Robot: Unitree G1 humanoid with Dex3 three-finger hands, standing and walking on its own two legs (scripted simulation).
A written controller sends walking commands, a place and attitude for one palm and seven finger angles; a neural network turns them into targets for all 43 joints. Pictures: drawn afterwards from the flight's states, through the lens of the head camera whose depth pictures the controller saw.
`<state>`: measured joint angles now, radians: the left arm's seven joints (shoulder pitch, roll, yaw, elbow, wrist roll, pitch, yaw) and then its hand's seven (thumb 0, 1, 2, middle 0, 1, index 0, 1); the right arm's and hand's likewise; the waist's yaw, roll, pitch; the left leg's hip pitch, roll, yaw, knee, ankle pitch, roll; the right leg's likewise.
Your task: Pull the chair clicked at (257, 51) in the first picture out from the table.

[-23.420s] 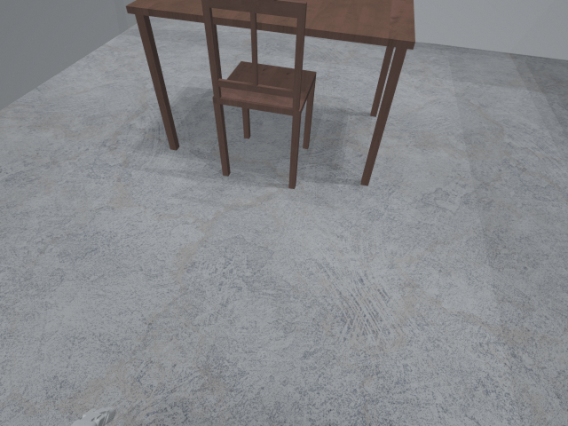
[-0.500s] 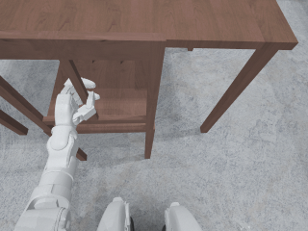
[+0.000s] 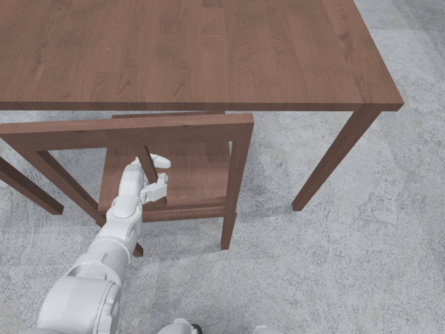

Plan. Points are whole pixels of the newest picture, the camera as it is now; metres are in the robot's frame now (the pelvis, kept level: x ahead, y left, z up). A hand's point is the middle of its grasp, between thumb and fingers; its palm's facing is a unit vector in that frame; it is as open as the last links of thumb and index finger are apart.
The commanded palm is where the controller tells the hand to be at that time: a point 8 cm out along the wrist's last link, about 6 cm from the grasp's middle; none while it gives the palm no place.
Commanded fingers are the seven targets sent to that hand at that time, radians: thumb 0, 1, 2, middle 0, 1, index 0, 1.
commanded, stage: step backward, pulling the chair out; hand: left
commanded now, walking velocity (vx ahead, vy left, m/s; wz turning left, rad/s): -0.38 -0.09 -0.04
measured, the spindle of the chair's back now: (153, 178) +0.43 +0.14 -0.07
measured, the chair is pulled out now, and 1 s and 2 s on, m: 0.05 0.21 0.32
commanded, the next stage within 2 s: none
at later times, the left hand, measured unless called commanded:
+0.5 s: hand (178, 231) +0.30 +0.08 -0.05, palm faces -0.04 -0.99 -0.14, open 5.0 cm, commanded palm +0.30 +0.13 -0.05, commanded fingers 0.00 0.90 0.90 -0.50 -1.45 -0.50 -1.45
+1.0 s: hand (172, 263) +0.25 +0.09 -0.05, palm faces +0.01 -0.98 -0.19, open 5.2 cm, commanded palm +0.25 +0.14 -0.04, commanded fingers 0.00 0.90 0.90 -0.50 -1.45 -0.50 -1.45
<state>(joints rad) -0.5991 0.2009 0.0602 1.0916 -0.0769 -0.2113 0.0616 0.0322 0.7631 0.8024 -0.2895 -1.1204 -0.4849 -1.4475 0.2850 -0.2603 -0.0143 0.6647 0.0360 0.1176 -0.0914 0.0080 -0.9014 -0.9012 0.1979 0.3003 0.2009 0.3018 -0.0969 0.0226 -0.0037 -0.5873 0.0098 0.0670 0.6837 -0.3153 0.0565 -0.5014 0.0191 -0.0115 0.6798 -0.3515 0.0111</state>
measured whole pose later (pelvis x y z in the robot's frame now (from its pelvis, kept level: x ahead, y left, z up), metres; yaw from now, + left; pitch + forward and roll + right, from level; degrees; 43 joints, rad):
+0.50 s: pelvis -0.07 -0.02 +0.01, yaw -1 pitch +6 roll -2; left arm -0.53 0.16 0.03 1.08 -0.10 -0.20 0.09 0.02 0.75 0.77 -0.27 -1.10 -0.50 -1.45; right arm 0.22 -0.30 -0.02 0.73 0.07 0.04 -0.13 0.01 -0.90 -0.90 0.20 0.30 0.20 0.30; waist -0.10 0.06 0.09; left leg -0.50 0.05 0.07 0.56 -0.16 0.02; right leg -0.41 0.06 -0.01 0.54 -0.23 -0.02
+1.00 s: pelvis -0.12 -0.03 +0.00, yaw -2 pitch +0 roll +0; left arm -0.54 0.16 0.04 1.10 -0.09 -0.20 0.10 0.02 0.70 0.83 -0.32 -1.14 -0.50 -1.45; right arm 0.21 -0.20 0.03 0.79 0.04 -0.08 -0.11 0.01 -0.90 -0.90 0.20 0.30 0.21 0.30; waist -0.05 0.05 0.18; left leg -0.54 0.02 0.04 0.81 -0.37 -0.01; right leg -0.44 0.01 -0.05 0.64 -0.21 -0.04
